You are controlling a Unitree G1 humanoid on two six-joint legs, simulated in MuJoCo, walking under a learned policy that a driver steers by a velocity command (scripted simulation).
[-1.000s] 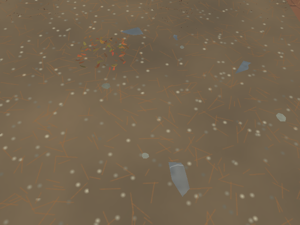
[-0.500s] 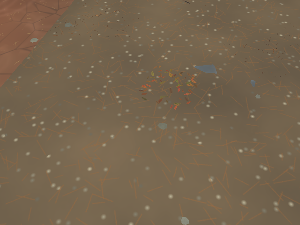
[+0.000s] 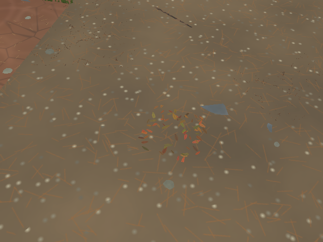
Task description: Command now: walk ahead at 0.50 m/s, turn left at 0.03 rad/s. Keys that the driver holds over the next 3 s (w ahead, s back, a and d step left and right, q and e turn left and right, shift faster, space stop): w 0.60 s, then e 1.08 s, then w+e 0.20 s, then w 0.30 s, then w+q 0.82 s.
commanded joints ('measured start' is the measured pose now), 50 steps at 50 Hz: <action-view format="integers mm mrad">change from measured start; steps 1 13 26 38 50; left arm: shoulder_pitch -24 -54 55 135 141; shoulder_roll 32 101 105 121 46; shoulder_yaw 4 28 32 38 46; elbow -57 -86 -1 53 -39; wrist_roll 5 -3 6 -12 -5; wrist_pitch -5 -33 -38 20 126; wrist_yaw -2 -40 -10 24 50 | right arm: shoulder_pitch -56 50 -102 -121 -297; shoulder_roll -150 -202 -81 -172 -134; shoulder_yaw -36 -48 -12 -44 -36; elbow -59 46 -41 -44 -42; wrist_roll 4 21 3 -22 -24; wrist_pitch -23 29 13 -34 27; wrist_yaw -11 -36 -31 -8 -51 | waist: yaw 30 81 36 -13 76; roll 99 126 -15 -11 178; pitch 16 -62 9 -107 -100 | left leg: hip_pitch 3 218 -490 -20 -127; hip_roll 252 266 209 112 372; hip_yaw -172 -99 -92 -68 -65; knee -177 144 615 115 -82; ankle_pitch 209 613 52 449 178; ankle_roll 165 67 -92 -9 169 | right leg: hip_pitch -34 298 453 532 173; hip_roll -20 117 -99 5 16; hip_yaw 21 -76 125 81 -8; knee -156 -515 -858 -425 25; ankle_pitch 174 135 212 444 -156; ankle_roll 11 -106 -265 -94 43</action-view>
